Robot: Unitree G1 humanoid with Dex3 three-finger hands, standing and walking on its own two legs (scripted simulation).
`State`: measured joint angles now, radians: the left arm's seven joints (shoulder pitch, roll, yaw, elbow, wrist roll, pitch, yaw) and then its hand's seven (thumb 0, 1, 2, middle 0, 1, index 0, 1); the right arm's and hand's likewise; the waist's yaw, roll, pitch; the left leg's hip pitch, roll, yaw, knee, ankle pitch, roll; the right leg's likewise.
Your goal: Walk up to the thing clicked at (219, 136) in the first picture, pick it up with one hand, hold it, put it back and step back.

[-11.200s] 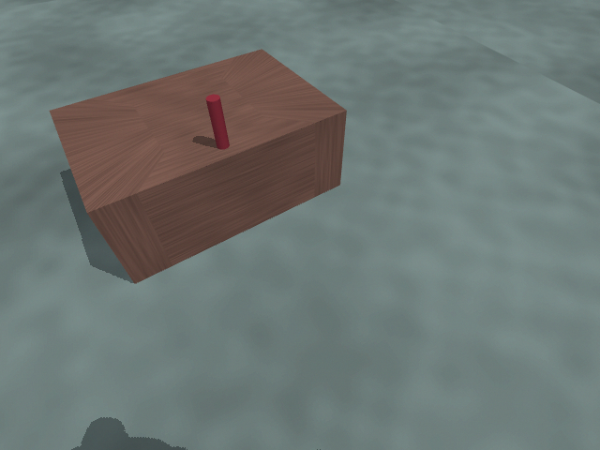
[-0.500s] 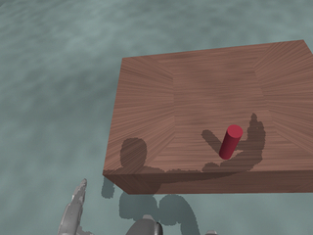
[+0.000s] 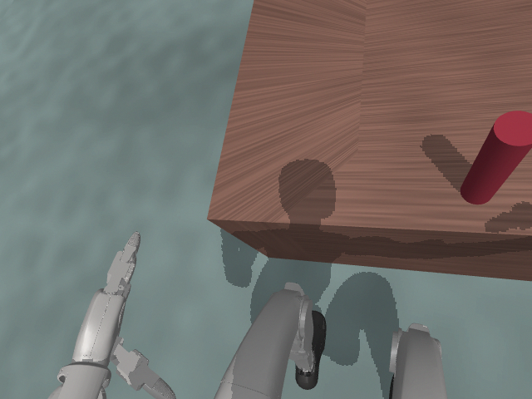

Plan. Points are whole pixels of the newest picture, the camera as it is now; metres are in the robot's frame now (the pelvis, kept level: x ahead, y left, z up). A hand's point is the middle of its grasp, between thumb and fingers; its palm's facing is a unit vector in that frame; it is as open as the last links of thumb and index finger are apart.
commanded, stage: close in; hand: right
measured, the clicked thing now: (493, 165) +0.49 -0.18 -0.08
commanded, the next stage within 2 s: close in 0.80 s
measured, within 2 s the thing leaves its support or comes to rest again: neither
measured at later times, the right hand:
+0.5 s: hand (502, 189) +0.47 -0.20 -0.12, palm faces +0.01 +1.00 +0.04, open 17.7 cm
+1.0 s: hand (474, 179) +0.48 -0.17 -0.11, palm faces +0.05 +1.00 +0.03, open 17.4 cm
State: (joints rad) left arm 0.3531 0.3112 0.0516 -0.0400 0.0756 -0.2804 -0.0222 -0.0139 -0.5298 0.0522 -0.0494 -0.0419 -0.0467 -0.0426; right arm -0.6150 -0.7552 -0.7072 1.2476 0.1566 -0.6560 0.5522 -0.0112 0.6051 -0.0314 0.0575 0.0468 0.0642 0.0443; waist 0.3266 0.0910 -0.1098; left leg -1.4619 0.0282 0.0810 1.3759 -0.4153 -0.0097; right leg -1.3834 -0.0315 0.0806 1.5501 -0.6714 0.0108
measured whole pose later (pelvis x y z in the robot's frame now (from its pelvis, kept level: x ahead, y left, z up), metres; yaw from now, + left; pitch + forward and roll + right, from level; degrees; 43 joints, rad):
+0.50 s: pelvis -0.03 -0.01 -0.06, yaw +1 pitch +31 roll +6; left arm 0.49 0.36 0.20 -0.32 0.08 -0.28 -0.06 -0.01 -0.53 0.05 -0.06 -0.05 -0.06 -0.05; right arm -0.68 -0.59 -0.56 1.12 0.02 -0.59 0.27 -0.01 0.60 -0.04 0.05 0.05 0.05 0.05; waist 0.39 0.05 -0.15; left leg -1.70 0.05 0.08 1.57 -0.41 -0.02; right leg -1.63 -0.01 0.09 1.77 -0.69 0.00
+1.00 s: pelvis -0.02 +0.00 -0.06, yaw +0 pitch +31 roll +4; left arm 0.52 0.35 0.22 -0.44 0.07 -0.26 -0.07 -0.01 -0.55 0.07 -0.06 -0.05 -0.06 -0.05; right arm -0.70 -0.49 -0.50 1.09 -0.03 -0.61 0.12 -0.01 0.55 -0.04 0.08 0.05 0.08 0.05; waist 0.38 0.06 -0.15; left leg -1.69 0.05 0.06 1.58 -0.44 -0.02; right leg -1.60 0.00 0.07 1.76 -0.71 0.00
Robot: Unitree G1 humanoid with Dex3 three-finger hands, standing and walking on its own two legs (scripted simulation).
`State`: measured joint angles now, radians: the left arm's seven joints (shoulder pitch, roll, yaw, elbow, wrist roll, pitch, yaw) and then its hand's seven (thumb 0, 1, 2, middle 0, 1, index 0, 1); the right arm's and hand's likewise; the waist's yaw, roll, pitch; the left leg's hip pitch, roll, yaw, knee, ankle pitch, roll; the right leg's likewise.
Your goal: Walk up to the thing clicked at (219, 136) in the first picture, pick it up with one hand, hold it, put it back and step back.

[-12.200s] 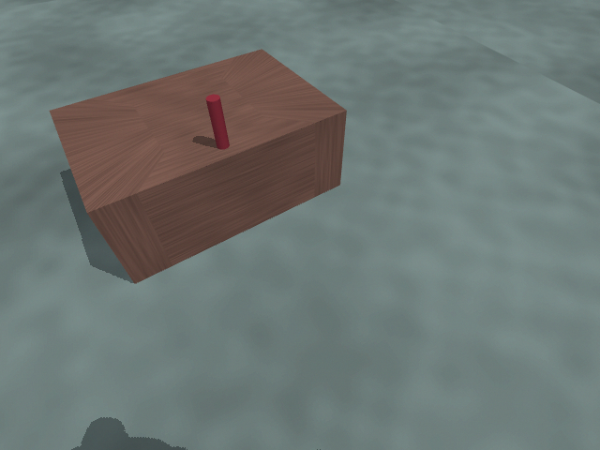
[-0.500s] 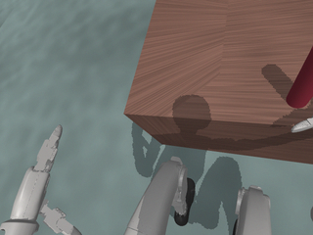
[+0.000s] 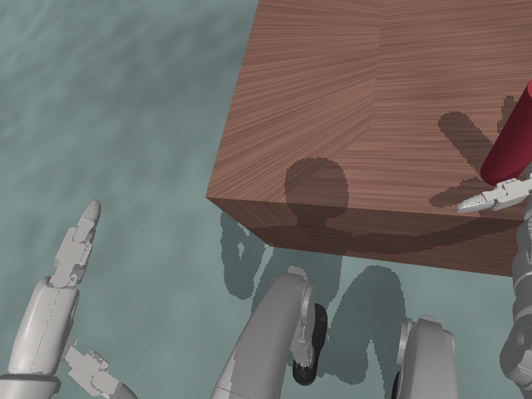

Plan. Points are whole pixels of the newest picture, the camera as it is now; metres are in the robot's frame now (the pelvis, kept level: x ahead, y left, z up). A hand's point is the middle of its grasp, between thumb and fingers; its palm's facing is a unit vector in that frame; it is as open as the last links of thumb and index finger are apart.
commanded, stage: close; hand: right
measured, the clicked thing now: (521, 139) +0.51 -0.17 -0.02
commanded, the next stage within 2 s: settle in 0.78 s
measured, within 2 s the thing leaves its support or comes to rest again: leaves its support in 1.08 s
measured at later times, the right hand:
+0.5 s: hand (504, 148) +0.52 -0.17 -0.06, palm faces +0.06 +1.00 +0.01, open 13.9 cm
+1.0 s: hand (512, 145) +0.52 -0.17 -0.06, palm faces +0.06 +1.00 +0.00, open 6.8 cm
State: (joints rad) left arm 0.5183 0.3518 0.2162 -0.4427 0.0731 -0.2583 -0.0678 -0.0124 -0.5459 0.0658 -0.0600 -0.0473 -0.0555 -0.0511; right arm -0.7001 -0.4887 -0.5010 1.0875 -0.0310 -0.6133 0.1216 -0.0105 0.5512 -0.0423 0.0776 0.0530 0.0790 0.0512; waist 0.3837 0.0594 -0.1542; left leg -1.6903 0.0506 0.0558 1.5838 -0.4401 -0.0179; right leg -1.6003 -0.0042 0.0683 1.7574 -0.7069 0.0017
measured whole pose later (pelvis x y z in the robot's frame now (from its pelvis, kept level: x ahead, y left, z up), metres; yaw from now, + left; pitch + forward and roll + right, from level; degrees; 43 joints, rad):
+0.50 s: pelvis +0.00 +0.00 +0.00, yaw +0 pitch +33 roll +4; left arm 0.53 0.35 0.20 -0.50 0.07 -0.22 -0.08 -0.01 -0.55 0.07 -0.06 -0.05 -0.05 -0.05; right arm -0.75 -0.56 -0.55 1.14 -0.05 -0.60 0.12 -0.01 0.41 -0.17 0.60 0.36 0.59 0.36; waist 0.41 0.05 -0.14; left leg -1.72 0.05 0.05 1.60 -0.44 -0.01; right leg -1.63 -0.01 0.07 1.77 -0.71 0.01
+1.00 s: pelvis -0.01 +0.00 -0.01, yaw +0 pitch +32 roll +4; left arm 0.51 0.36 0.19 -0.50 0.06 -0.21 -0.08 -0.01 -0.55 0.06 -0.07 -0.05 -0.07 -0.06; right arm -0.77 -0.59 -0.56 1.14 -0.05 -0.60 0.14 -0.01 -0.05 -0.84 0.96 0.94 0.97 0.94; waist 0.42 0.07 -0.13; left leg -1.73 0.04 0.05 1.60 -0.43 -0.01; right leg -1.63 -0.01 0.06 1.77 -0.70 0.01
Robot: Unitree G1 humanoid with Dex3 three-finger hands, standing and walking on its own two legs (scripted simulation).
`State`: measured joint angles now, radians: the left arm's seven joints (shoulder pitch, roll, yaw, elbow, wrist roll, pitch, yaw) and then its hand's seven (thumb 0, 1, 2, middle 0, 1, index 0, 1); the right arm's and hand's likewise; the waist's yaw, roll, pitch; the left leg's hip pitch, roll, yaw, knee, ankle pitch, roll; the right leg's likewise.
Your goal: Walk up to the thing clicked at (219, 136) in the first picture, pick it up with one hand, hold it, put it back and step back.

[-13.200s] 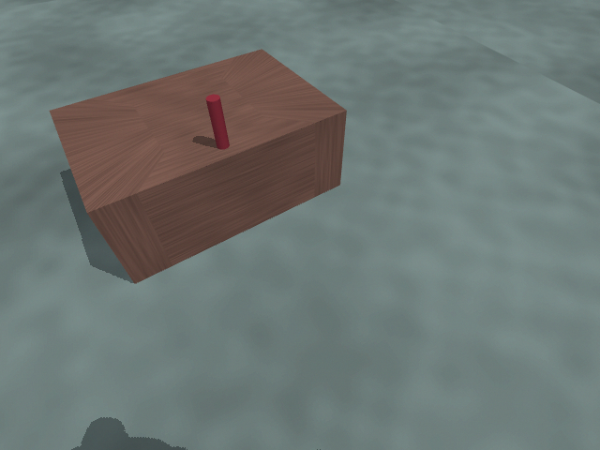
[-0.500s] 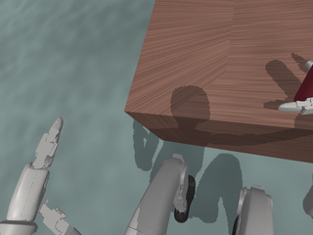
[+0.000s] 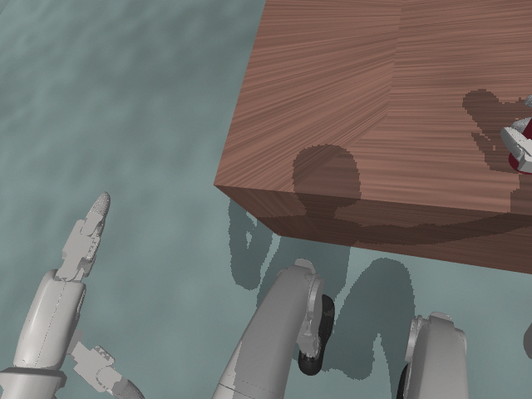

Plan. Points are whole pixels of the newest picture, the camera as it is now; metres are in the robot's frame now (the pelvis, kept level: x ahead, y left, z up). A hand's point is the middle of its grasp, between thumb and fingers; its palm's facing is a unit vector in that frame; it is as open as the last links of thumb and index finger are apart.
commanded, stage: settle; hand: right
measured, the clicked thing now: out of the picture +0.53 -0.18 -0.02
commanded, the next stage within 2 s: lift in 0.92 s
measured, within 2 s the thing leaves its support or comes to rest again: leaves its support in 0.08 s
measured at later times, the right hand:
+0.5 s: hand out of the picture +0.53 -0.18 +0.02, palm faces +0.06 +1.00 +0.01, open 6.7 cm
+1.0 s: hand out of the picture +0.54 -0.16 +0.05, palm faces +0.07 +1.00 +0.01, open 6.7 cm
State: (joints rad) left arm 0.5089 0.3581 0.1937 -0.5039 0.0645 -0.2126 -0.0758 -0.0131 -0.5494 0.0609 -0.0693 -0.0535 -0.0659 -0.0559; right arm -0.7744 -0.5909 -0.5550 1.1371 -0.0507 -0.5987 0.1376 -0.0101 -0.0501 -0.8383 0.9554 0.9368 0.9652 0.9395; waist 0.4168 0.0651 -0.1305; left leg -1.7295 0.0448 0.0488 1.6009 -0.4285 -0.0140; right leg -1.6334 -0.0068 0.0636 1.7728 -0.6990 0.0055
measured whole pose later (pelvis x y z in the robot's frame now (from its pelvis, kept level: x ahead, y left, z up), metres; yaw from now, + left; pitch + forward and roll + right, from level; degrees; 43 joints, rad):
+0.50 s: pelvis +0.01 +0.00 +0.04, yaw +0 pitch +29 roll +4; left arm 0.51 0.33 0.15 -0.41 0.06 -0.19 -0.06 -0.01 -0.55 0.07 -0.07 -0.05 -0.07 -0.06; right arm -0.78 -0.53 -0.51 1.14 -0.03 -0.52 0.12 -0.01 -0.01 -1.07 0.91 1.16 0.91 1.16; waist 0.36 0.04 -0.14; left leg -1.56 0.04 0.05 1.47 -0.42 -0.02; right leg -1.47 -0.01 0.05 1.63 -0.68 0.00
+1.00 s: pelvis +0.03 +0.01 +0.07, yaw +0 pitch +29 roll +3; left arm 0.49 0.30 0.11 -0.31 0.07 -0.17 -0.05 -0.01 -0.55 0.06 -0.07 -0.05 -0.06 -0.06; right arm -0.78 -0.48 -0.49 1.14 -0.01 -0.53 0.10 -0.01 -0.02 -1.08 0.88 1.19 0.89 1.19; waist 0.33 0.03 -0.14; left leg -1.46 0.03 0.05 1.38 -0.42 -0.01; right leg -1.36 -0.02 0.06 1.52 -0.66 0.01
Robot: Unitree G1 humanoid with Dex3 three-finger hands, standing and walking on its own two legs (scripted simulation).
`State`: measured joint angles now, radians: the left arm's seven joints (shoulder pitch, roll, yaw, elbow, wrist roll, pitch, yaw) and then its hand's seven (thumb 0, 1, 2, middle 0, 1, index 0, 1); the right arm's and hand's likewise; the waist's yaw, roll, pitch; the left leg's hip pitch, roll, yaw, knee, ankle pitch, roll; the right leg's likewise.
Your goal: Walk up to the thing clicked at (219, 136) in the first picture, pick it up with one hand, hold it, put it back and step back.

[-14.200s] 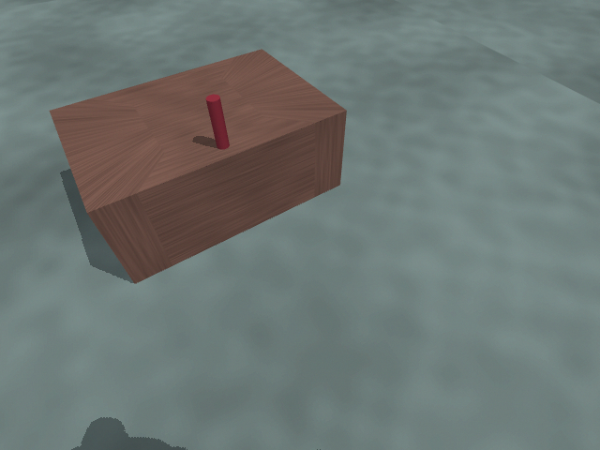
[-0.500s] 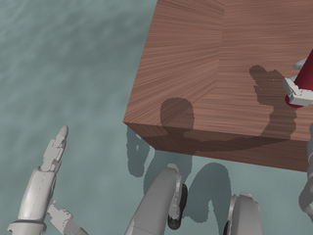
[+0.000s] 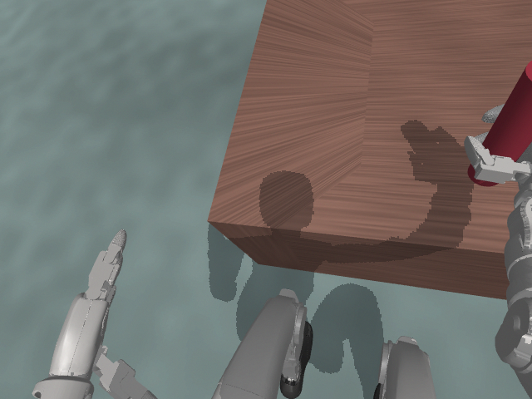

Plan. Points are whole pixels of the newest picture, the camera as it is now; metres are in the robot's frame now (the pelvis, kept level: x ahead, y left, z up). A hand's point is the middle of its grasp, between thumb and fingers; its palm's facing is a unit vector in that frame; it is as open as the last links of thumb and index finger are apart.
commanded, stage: lift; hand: right
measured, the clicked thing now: (512, 132) +0.52 -0.17 +0.02
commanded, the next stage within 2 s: hold in 1.58 s
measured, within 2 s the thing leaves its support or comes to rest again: neither
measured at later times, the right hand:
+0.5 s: hand (512, 144) +0.48 -0.16 +0.04, palm faces +0.06 +1.00 -0.01, open 6.7 cm
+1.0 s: hand out of the picture +0.42 -0.17 +0.12, palm faces +0.08 +1.00 +0.01, open 6.7 cm
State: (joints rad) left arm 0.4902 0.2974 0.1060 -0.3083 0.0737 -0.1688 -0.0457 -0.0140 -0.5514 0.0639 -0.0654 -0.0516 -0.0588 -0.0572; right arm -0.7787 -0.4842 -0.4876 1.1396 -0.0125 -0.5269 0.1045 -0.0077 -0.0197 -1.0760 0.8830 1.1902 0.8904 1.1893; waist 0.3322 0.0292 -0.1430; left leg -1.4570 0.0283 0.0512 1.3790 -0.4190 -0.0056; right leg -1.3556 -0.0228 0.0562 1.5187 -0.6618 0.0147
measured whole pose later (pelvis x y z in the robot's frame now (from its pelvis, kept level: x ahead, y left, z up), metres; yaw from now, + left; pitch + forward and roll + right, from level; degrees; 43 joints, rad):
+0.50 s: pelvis +0.01 +0.00 +0.03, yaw +0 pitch +25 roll +2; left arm 0.52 0.26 0.09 -0.20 0.06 -0.15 -0.04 -0.01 -0.54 0.06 -0.06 -0.05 -0.05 -0.05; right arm -0.61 -0.35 -0.41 0.94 0.02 -0.49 0.10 -0.01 -0.02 -1.08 0.89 1.19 0.89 1.19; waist 0.24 0.02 -0.16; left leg -1.28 0.02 0.03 1.26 -0.41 -0.01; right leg -1.17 -0.03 0.04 1.38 -0.64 0.01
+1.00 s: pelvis +0.03 -0.01 +0.09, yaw -1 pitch +16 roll +1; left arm 0.48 0.23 0.10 0.05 0.02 -0.09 0.00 -0.02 -0.55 0.06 -0.05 -0.04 -0.04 -0.04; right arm -0.31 -0.20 -0.25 0.59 0.11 -0.37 0.08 -0.01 0.00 -1.12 0.89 1.20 0.90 1.20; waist 0.11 0.02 -0.13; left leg -0.94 0.04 0.02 1.04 -0.37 -0.02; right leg -0.82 -0.01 0.01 1.12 -0.57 0.00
